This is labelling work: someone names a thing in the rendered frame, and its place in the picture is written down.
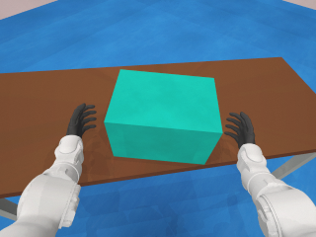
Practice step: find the left robot upper arm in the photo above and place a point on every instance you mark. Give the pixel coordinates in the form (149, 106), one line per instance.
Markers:
(51, 204)

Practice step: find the robot left hand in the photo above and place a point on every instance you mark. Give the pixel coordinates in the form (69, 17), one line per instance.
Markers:
(77, 121)

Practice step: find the robot right hand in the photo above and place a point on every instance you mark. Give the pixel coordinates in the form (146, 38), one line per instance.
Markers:
(245, 131)

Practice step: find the carton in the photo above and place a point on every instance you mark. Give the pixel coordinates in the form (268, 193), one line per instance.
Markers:
(163, 117)

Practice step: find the right robot forearm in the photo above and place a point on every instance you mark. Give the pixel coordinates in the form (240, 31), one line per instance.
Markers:
(255, 176)

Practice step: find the right robot upper arm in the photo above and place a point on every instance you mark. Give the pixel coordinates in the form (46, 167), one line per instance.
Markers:
(286, 213)

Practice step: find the left robot forearm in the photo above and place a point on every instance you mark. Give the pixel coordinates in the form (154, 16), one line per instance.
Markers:
(67, 165)

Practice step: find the table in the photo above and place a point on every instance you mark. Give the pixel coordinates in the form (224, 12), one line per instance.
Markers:
(36, 108)

